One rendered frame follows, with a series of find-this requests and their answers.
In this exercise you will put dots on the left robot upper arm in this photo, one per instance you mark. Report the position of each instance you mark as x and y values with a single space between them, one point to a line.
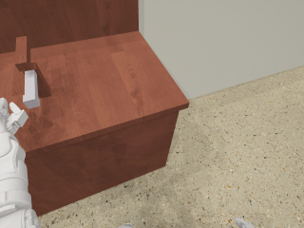
24 218

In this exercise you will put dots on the robot right hand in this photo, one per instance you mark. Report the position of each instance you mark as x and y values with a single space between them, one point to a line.
241 223

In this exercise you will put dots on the tap lever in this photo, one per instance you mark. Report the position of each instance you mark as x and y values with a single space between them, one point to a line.
30 99

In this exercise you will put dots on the counter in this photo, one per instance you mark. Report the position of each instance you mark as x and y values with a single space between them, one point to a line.
108 106

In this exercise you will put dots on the robot left hand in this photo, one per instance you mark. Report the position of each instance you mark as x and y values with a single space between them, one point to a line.
10 123

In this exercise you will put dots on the robot left forearm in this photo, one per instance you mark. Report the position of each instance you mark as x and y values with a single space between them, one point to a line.
14 181

